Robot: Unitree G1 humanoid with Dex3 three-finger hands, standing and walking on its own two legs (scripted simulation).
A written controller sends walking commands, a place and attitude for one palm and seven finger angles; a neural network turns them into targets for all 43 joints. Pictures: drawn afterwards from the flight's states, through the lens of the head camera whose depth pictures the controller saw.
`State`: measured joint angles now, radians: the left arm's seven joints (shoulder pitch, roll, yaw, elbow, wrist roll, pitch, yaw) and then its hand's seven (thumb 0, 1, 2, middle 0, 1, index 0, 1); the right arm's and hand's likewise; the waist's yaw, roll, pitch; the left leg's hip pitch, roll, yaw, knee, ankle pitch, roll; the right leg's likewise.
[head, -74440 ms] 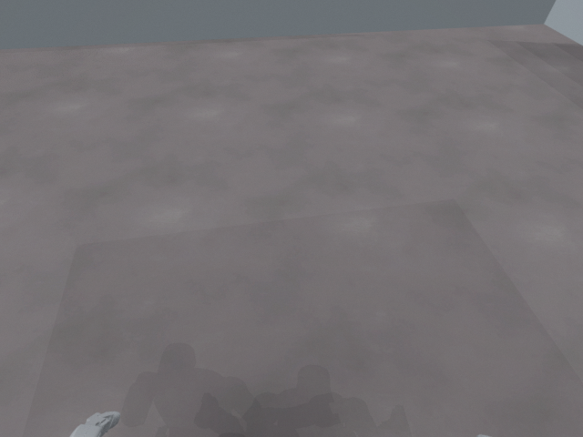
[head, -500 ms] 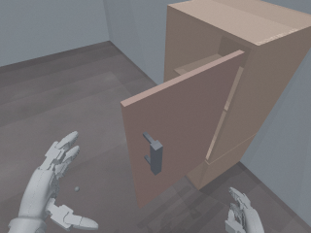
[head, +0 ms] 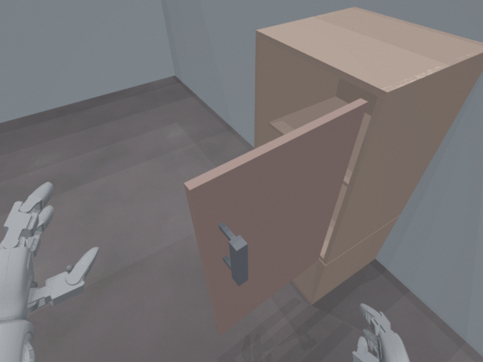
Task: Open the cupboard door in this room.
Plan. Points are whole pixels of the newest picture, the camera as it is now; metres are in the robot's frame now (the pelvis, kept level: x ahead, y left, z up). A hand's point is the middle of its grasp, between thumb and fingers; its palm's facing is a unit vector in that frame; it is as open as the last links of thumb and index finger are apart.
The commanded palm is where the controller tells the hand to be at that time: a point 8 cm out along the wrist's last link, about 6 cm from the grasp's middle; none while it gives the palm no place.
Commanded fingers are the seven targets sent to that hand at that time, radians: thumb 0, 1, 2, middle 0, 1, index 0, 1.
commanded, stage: draw the hand back to the body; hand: left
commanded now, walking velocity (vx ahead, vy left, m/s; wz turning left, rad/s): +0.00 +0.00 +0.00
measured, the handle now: (232, 253) +0.30 +0.06 +0.02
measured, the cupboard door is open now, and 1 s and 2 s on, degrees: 94 94 94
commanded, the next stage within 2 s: step back with the hand held close in 0.50 s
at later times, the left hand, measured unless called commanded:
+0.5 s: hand (65, 259) +0.19 +0.25 +0.16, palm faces +0.45 -0.79 -0.41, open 7.5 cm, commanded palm +0.14 +0.29 +0.17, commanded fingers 0.00 0.90 0.90 -0.20 -0.30 -0.20 -0.30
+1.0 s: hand (53, 270) +0.17 +0.25 +0.16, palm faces +0.33 -0.78 -0.53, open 7.4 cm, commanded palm +0.11 +0.30 +0.18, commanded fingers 0.00 0.90 0.90 -0.20 -0.30 -0.20 -0.30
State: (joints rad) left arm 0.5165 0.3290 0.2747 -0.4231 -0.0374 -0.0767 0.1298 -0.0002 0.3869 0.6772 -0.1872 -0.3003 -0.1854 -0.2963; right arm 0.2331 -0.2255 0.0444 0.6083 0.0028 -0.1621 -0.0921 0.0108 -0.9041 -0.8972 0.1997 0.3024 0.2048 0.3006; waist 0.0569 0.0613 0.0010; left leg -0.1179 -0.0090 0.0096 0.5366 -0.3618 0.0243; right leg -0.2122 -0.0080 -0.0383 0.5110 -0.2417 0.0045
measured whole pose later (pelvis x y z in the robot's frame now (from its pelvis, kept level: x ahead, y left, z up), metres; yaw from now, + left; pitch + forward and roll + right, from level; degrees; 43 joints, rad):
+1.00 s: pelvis -0.04 +0.01 +0.00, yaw -2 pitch -1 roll +0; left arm 0.57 0.42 0.41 -0.49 -0.03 -0.16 0.12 0.01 0.89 0.89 -0.21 -0.30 -0.21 -0.30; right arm 0.17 -0.24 -0.01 0.57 0.00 -0.03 -0.09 0.01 -0.91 -0.90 0.20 0.30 0.20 0.30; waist -0.01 0.00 0.05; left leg -0.20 -0.02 0.06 0.48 -0.27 0.03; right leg -0.31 -0.02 0.01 0.46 -0.14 0.01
